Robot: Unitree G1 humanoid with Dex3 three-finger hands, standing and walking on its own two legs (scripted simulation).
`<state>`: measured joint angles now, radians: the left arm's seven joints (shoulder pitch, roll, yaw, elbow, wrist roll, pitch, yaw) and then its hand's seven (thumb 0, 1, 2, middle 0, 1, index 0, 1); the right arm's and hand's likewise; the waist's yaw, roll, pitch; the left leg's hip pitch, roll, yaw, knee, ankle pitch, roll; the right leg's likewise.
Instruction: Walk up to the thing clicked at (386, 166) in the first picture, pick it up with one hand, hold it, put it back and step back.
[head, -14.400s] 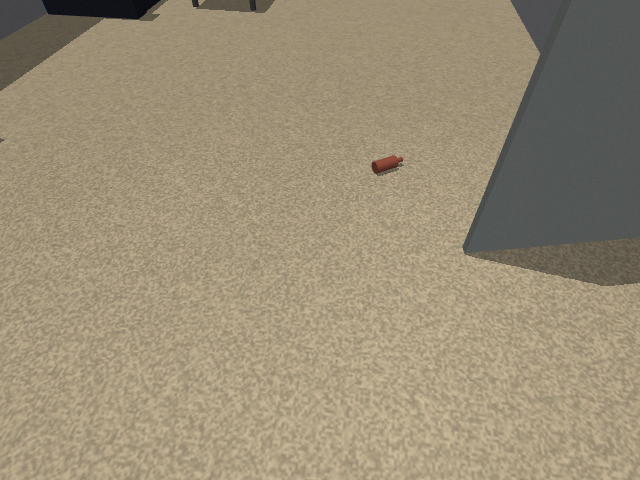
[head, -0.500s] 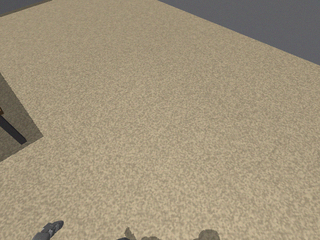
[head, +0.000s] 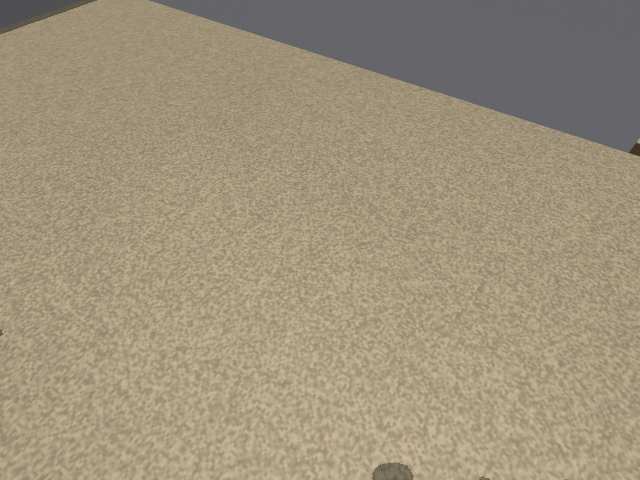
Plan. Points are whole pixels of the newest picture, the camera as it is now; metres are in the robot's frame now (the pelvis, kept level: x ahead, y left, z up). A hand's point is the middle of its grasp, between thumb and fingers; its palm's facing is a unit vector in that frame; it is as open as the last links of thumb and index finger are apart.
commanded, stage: walk up
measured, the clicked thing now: out of the picture +0.45 -1.38 -0.72
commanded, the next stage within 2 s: none
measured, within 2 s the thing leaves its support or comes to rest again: neither
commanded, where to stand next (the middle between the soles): +0.09 +0.03 m, yaw -7 degrees
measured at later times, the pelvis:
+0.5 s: pelvis +0.02 +0.09 +0.00, yaw -30 degrees
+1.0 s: pelvis +0.01 +0.10 +0.01, yaw -58 degrees
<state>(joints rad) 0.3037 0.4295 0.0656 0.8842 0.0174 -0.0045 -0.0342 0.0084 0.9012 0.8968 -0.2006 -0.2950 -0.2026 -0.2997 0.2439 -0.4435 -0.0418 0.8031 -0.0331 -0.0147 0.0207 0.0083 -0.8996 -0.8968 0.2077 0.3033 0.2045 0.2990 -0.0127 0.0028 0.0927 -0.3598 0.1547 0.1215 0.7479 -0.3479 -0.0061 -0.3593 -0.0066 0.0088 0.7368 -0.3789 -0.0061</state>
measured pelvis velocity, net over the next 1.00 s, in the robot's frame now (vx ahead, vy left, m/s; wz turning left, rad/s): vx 0.01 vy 0.10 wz -1.01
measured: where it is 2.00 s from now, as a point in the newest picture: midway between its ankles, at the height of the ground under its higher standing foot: outside the picture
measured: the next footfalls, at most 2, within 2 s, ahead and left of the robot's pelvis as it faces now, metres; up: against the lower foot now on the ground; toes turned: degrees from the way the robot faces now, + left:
left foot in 0.44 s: +0.16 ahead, +0.13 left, +0.00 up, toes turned -33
right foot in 0.86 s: -0.09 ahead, +0.00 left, +0.00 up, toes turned -52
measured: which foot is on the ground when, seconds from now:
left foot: down 0.00-0.02, up 0.04-0.42, down 0.44-0.88, up 0.90-1.00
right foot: down 0.00-0.44, up 0.46-0.84, down 0.86-1.00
